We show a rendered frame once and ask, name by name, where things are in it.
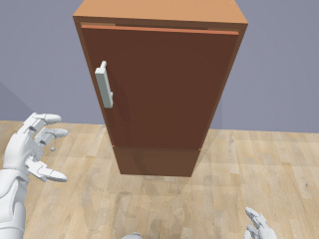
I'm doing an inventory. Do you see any right robot hand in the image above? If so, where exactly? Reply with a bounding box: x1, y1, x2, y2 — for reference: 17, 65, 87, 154
243, 207, 277, 239

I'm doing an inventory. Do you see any robot left forearm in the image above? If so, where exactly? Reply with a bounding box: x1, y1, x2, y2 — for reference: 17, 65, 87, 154
0, 168, 30, 239

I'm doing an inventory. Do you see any handle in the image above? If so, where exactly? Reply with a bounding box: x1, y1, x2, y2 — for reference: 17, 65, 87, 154
95, 61, 114, 109

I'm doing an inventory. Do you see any left robot hand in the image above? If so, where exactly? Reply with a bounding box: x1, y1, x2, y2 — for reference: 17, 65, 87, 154
2, 113, 69, 182

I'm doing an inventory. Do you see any cupboard door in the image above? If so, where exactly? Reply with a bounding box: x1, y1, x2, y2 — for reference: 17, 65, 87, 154
81, 25, 239, 150

